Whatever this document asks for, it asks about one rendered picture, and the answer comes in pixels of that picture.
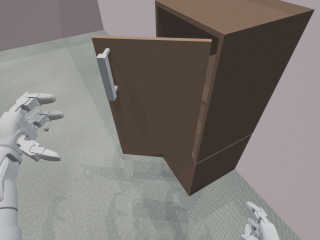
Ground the handle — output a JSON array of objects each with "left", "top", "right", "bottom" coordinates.
[{"left": 96, "top": 48, "right": 118, "bottom": 101}]

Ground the robot right hand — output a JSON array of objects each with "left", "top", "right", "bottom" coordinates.
[{"left": 241, "top": 201, "right": 280, "bottom": 240}]

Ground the robot left hand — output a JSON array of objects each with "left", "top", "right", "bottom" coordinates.
[{"left": 0, "top": 92, "right": 65, "bottom": 162}]

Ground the robot left forearm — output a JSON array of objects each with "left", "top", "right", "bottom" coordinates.
[{"left": 0, "top": 146, "right": 22, "bottom": 240}]

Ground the cupboard door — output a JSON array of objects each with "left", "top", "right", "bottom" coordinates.
[{"left": 91, "top": 35, "right": 212, "bottom": 160}]

